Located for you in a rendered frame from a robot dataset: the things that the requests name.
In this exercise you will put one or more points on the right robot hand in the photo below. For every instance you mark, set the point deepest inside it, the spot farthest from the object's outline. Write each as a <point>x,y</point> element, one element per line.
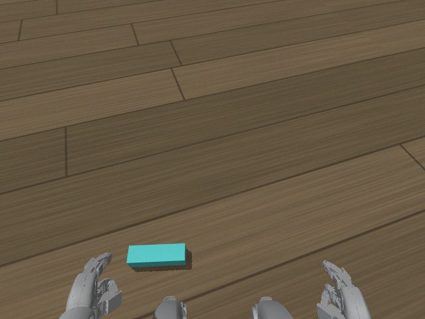
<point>349,301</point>

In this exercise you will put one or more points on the carton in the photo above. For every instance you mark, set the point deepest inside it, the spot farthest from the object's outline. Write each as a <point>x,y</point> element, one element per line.
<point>156,255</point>

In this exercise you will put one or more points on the left robot arm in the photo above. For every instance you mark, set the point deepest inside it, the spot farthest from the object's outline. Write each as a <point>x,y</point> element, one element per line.
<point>79,312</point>

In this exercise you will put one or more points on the left robot hand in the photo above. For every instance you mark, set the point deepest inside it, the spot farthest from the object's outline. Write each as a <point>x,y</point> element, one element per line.
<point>102,297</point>

